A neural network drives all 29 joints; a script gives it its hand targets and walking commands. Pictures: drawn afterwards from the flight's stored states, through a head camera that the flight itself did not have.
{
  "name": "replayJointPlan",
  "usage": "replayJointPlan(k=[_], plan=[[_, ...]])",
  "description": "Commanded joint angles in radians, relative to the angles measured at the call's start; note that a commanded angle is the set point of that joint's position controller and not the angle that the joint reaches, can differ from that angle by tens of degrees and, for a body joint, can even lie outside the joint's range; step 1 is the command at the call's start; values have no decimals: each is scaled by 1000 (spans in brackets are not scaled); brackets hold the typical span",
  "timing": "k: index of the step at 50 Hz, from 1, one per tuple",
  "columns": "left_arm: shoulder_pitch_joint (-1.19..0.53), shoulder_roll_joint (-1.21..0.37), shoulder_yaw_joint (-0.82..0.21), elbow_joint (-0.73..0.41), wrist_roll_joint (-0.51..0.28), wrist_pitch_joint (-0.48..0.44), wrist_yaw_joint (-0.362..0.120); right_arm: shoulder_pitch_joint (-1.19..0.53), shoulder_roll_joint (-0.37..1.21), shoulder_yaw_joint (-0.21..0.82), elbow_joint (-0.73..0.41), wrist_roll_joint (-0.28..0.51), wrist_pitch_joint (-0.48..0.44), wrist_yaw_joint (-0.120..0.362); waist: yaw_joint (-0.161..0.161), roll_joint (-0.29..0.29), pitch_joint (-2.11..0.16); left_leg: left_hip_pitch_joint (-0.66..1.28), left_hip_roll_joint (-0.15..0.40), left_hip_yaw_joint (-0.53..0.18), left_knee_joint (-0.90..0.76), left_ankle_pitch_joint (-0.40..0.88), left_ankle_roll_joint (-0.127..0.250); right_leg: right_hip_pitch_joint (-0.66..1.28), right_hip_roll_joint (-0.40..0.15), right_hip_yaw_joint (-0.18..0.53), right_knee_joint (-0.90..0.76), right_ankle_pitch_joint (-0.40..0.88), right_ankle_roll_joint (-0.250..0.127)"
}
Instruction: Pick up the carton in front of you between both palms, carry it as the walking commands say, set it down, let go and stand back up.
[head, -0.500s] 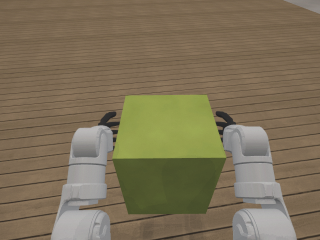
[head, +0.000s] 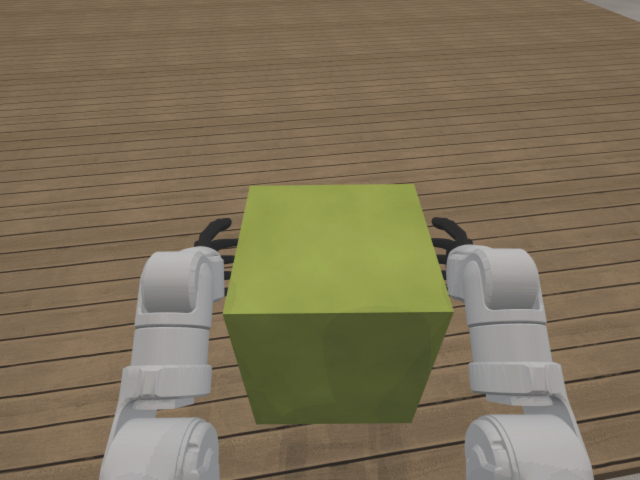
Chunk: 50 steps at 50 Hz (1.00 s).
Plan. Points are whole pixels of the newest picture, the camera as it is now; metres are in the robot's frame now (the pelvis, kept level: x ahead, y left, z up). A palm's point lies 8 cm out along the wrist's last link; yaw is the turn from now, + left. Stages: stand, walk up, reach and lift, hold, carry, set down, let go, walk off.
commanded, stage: carry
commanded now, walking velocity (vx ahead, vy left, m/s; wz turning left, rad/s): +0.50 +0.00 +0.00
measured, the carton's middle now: (332, 307) +0.34 +0.00 +0.06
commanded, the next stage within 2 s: none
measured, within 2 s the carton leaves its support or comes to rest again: neither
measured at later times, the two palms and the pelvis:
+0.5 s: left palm (198, 172) +0.50 +0.19 +0.17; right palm (409, 159) +0.52 -0.11 +0.18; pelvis +0.13 +0.03 +0.00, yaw -1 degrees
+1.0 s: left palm (181, 40) +0.82 +0.27 +0.24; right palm (342, 44) +0.79 -0.03 +0.25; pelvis +0.42 +0.16 +0.09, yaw -2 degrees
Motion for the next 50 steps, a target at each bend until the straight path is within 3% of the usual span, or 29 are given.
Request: replayJointPlan(k=[1,4,5,7,8,9,10,12,15,18,22,24,25,27,28,29,30,31,32,33,34,35,36,37,39,40,43,46,50], plan=[[-838,-1108,-589,-192,-456,-22,-224,-837,1087,580,-191,446,-27,222,-20,65,-302,46,164,-220,-227,-372,67,48,-35,57,-3,-286,-24],[-875,-1051,-572,-227,-467,6,-209,-880,1030,575,-238,458,-3,203,-35,134,-289,107,255,-326,-264,-380,144,-57,9,2,148,-197,-24],[-854,-1042,-567,-204,-467,25,-205,-863,1017,571,-224,456,13,197,-24,131,-300,103,254,-304,-239,-336,151,-31,8,6,108,-183,-30],[-836,-1004,-538,-168,-456,51,-202,-866,990,557,-208,451,38,188,11,68,-333,30,187,-180,-138,-186,106,135,11,8,-14,-132,-44],[-825,-992,-523,-144,-449,61,-203,-869,982,548,-193,447,51,187,27,-10,-333,-29,131,-101,-33,-141,64,205,-38,99,-67,-123,-63],[-805,-970,-502,-116,-440,71,-205,-865,977,533,-171,441,63,186,38,-153,-333,-151,52,-13,149,-138,16,298,-150,287,-153,-73,-108],[-797,-961,-483,-86,-431,77,-205,-864,973,512,-150,434,76,188,49,-250,-337,-300,8,2,252,-195,-4,421,-249,453,-185,0,-178],[-823,-976,-466,-78,-420,84,-206,-878,980,485,-91,422,87,194,77,-200,-320,-482,6,-52,404,-296,-2,533,-332,546,-188,188,-257],[-948,-1033,-486,-140,-450,77,-208,-893,1032,459,-47,417,83,206,73,-104,-346,-553,24,-75,544,-260,0,553,-315,461,-174,229,-231],[-1033,-1065,-505,-210,-483,77,-201,-920,1043,447,-78,413,87,196,75,-124,-353,-641,44,-81,694,-200,12,561,-294,414,-185,132,-217],[-1003,-1076,-514,-183,-478,90,-200,-887,1022,419,-53,377,101,187,112,-114,-320,-1039,86,-197,1068,-296,8,753,-363,485,-168,100,-245],[-977,-1091,-520,-151,-480,88,-202,-891,1016,417,-33,366,106,186,173,-106,-288,-1327,80,-240,1258,-512,21,955,-391,558,-110,269,-264],[-972,-1096,-520,-148,-485,83,-203,-883,1013,416,-17,358,103,186,162,-84,-281,-1355,94,-254,1264,-554,37,953,-385,547,-112,277,-247],[-1012,-1112,-536,-180,-503,70,-210,-874,1003,410,-24,340,93,185,131,-71,-220,-1235,145,-211,1027,-518,31,777,-349,425,-215,94,-169],[-1035,-1124,-538,-206,-517,63,-214,-880,989,411,-38,338,86,183,86,-65,-218,-877,156,-126,730,-385,25,494,-273,264,-299,32,-114],[-1075,-1131,-541,-236,-526,60,-219,-886,986,418,-64,338,80,179,45,-112,-227,-450,96,13,539,-192,17,177,-205,123,-369,83,-79],[-1086,-1139,-546,-253,-532,59,-223,-903,994,423,-94,337,75,174,-21,-237,-268,-155,2,100,557,-142,23,24,-202,80,-301,420,-85],[-1080,-1142,-554,-258,-534,64,-227,-894,997,428,-99,333,68,168,-124,-250,-365,45,-73,148,496,-119,35,38,-168,-13,-47,799,-68],[-1057,-1128,-546,-265,-521,66,-228,-856,994,440,-108,345,60,163,-212,-154,-501,279,-160,159,331,-99,31,40,-121,-30,325,887,-29],[-996,-1107,-530,-251,-472,63,-227,-871,1007,463,-135,369,49,164,-211,109,-585,425,-30,-237,89,-211,70,-171,3,24,687,277,20],[-940,-1085,-521,-236,-439,67,-222,-860,1016,486,-155,394,38,168,-146,435,-686,450,271,-922,-180,-83,157,-285,148,223,996,-263,50],[-960,-1057,-506,-218,-407,64,-207,-928,1034,517,-230,421,40,176,-117,266,-726,450,304,-940,-103,93,186,-265,137,409,1149,-198,14],[-908,-1050,-502,-227,-388,62,-199,-989,1068,561,-325,463,36,186,-94,140,-676,407,300,-833,7,202,203,-330,103,347,1198,-164,-10],[-909,-1044,-502,-247,-374,64,-193,-1056,1087,584,-394,491,32,193,-59,123,-620,370,285,-729,42,242,181,-373,43,274,1180,-145,-23],[-914,-1038,-517,-303,-367,61,-180,-1075,1111,616,-455,515,27,206,-58,169,-557,327,235,-583,44,210,163,-433,5,228,1110,-119,-41],[-907,-1032,-530,-318,-361,57,-173,-1048,1108,625,-460,512,28,211,-66,178,-558,362,237,-574,18,239,174,-469,6,216,1094,-152,-43],[-841,-1004,-558,-327,-327,49,-163,-969,1078,652,-454,508,34,221,-80,58,-514,446,253,-527,3,364,213,-574,-10,194,889,-286,-36],[-786,-970,-569,-297,-302,51,-163,-941,1041,654,-420,508,49,235,-84,59,-502,506,238,-422,-24,616,199,-592,7,126,694,-109,-43],[-786,-925,-553,-220,-287,73,-167,-902,993,615,-293,490,74,253,-83,98,-416,503,168,-272,-84,734,160,-540,34,47,394,83,-43]])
